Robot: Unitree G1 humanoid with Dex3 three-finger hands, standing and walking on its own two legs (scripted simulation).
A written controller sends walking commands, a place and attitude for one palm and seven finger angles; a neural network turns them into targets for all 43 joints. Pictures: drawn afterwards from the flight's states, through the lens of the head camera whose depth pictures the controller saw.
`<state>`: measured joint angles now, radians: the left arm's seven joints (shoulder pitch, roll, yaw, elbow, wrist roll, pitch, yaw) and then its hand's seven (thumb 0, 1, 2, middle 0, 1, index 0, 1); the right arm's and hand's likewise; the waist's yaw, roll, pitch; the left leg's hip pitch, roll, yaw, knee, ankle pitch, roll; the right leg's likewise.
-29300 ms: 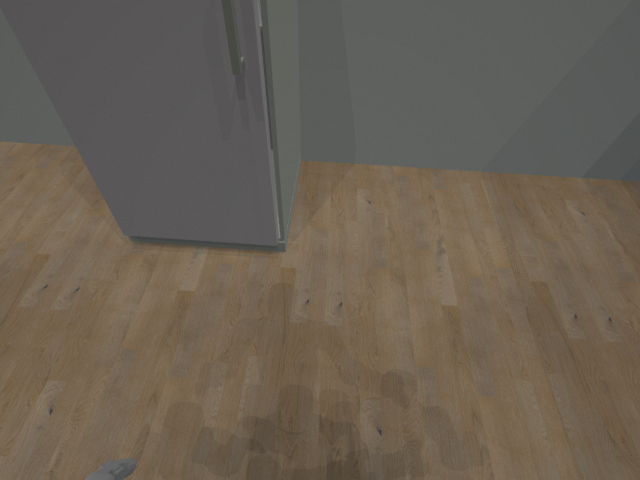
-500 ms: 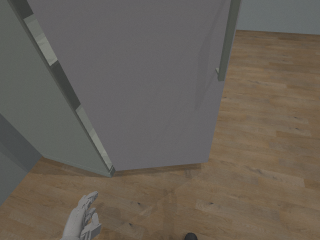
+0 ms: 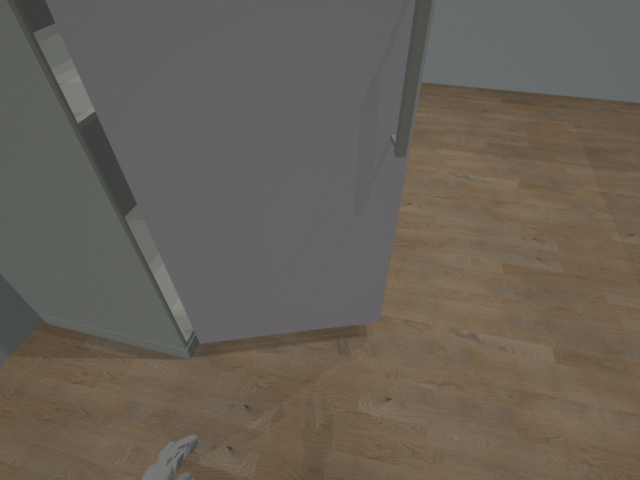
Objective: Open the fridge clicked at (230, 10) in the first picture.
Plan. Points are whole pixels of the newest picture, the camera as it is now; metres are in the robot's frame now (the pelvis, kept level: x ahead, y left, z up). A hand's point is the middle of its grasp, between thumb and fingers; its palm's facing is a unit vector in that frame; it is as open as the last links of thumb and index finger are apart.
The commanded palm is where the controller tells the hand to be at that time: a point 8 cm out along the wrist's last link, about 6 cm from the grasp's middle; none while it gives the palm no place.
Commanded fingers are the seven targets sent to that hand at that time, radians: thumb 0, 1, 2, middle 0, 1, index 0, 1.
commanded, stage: stop stepping back and stand still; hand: right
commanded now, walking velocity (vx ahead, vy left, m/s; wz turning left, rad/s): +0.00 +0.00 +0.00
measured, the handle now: (407, 79) +0.74 -0.13 +0.19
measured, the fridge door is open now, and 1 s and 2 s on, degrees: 68 68 68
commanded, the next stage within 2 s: let the arm hang, fingers relaxed in 0.14 s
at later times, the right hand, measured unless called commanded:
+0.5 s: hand out of the picture +0.13 -0.21 -0.15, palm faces +0.02 +0.98 -0.22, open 7.4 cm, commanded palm none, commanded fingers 0.00 -0.90 -0.90 0.20 0.30 0.20 0.30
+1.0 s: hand out of the picture +0.01 -0.21 -0.16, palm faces +0.05 +0.98 -0.19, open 7.4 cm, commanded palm none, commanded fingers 0.00 -0.90 -0.90 0.20 0.30 0.20 0.30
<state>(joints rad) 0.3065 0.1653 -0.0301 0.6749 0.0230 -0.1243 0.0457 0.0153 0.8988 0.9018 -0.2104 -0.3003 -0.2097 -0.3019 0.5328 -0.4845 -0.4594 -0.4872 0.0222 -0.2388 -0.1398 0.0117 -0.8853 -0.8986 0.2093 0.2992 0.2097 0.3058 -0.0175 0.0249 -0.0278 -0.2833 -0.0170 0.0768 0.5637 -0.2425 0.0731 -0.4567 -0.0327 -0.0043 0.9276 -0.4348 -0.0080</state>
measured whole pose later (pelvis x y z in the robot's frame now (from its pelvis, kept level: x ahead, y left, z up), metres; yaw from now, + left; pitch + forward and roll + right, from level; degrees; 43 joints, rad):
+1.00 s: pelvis +0.03 -0.03 +0.01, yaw -2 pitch -1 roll +1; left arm 0.27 0.14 0.00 1.13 0.02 0.02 0.03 0.02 0.92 0.90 -0.21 -0.30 -0.21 -0.30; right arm 0.28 -0.16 0.00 1.16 -0.01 0.00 -0.03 0.00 -0.91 -0.90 0.19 0.30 0.19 0.30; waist 0.00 -0.01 0.04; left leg -0.17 0.01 0.04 0.41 -0.24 -0.01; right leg -0.24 -0.01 -0.05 0.44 -0.19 -0.02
